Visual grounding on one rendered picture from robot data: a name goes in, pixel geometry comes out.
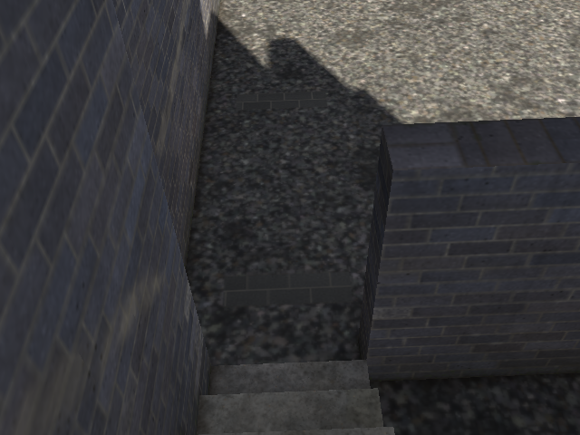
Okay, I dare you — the stairs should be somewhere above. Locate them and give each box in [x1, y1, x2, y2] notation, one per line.
[197, 360, 395, 435]

